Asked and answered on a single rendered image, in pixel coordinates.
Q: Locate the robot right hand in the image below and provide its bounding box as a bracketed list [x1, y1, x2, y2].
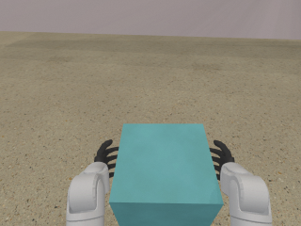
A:
[209, 140, 235, 181]

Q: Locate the right robot forearm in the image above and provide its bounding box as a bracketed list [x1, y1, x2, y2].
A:
[220, 162, 273, 226]

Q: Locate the robot left hand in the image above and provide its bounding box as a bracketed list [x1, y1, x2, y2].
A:
[94, 139, 119, 178]

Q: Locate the left robot forearm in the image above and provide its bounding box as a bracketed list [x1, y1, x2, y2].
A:
[66, 161, 110, 226]

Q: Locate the carton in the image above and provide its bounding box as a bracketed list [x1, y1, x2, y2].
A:
[109, 123, 224, 226]

